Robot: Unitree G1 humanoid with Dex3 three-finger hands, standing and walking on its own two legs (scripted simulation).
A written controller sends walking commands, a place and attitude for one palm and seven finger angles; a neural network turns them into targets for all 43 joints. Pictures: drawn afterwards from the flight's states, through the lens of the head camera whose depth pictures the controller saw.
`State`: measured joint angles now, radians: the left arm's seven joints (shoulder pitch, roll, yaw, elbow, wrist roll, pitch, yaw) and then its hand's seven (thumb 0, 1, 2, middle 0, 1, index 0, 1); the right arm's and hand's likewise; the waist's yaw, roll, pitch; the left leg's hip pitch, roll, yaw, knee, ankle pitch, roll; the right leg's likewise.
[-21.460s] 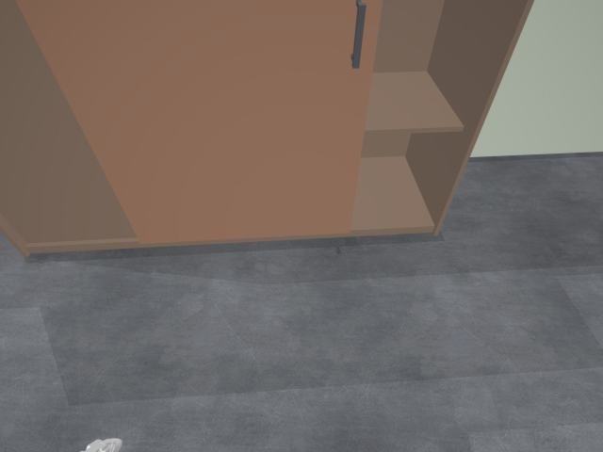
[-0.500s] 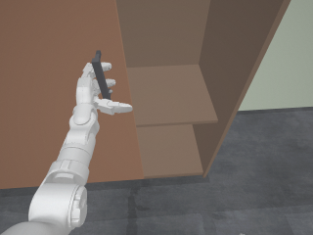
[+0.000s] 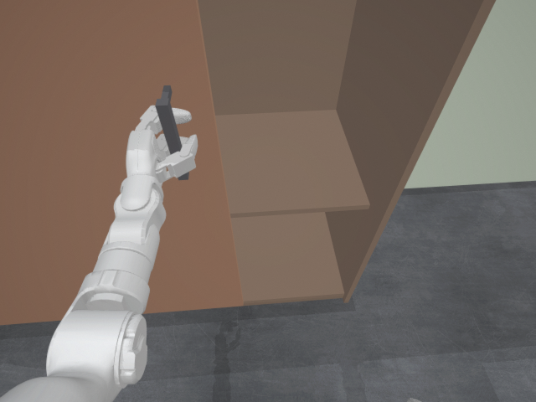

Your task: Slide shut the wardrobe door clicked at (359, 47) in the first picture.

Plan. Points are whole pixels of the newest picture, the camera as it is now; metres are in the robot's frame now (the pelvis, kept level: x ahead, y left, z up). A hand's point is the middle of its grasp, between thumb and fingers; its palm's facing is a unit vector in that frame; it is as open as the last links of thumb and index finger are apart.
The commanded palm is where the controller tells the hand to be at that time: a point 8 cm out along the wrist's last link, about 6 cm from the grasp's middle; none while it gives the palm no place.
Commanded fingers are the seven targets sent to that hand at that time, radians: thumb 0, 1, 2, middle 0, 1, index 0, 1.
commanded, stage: grip the handle and tug to test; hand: left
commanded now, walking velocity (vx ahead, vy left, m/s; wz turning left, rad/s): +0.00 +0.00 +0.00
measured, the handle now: (175, 135) +0.51 +0.15 +0.13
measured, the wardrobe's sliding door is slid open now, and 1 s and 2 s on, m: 0.38 0.38 0.35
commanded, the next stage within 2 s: tug the door sideways, standing still in 0.78 s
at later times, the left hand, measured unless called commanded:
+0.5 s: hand (187, 154) +0.45 +0.12 +0.14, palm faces +0.08 -1.00 +0.00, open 5.4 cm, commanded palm +0.41 +0.16 +0.13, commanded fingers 0.00 0.90 0.90 -0.45 -1.40 -0.45 -1.40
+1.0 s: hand (187, 156) +0.45 +0.12 +0.14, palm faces +0.05 -1.00 -0.01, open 5.8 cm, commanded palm +0.42 +0.16 +0.13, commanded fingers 0.00 0.90 0.90 -0.45 -1.40 -0.45 -1.40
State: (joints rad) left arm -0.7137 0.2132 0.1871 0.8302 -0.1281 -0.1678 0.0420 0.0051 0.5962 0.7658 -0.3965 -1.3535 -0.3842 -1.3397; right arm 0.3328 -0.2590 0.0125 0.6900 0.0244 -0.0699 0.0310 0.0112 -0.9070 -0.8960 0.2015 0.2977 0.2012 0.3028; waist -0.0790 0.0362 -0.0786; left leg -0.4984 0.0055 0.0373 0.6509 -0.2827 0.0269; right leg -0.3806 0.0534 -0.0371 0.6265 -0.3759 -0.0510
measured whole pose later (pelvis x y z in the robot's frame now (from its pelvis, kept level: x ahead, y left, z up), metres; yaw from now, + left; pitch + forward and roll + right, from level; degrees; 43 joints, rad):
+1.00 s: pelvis +0.06 +0.00 +0.01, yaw -1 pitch +7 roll -1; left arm -0.37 0.16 0.10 0.30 -0.15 0.02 0.06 0.01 0.79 0.83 -0.30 -1.35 -0.28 -1.34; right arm 0.28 -0.25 0.00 0.63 0.03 -0.03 0.03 0.01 -0.91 -0.90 0.20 0.30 0.20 0.30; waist -0.04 0.05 -0.09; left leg -0.36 0.01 0.04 0.57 -0.33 0.02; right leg -0.26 0.06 -0.03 0.55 -0.36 -0.04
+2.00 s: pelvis +0.06 -0.08 +0.00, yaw +7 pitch -4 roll +0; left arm -0.68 0.17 -0.09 0.53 -0.11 -0.08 0.13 -0.02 0.80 0.84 -0.45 -1.40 -0.19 -1.40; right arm 0.17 -0.22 -0.03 0.67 0.05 0.00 -0.01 0.01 -0.91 -0.90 0.20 0.30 0.20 0.30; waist 0.08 0.06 0.24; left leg -0.17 0.08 -0.03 0.59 -0.34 -0.07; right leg -0.44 -0.03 0.00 0.89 -0.40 -0.02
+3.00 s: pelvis +0.11 -0.30 -0.01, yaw +8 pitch -3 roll +1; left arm -0.45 0.12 -0.13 0.16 -0.03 -0.11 0.10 -0.02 0.77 0.82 -0.45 -1.40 -0.25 -1.40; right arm 0.02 -0.17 -0.03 0.59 0.05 0.01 0.01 0.01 -0.91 -0.90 0.20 0.30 0.20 0.30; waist 0.07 0.06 0.26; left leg -0.24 0.21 0.04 0.71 -0.41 -0.08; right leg -0.37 0.05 -0.05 0.69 -0.27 -0.08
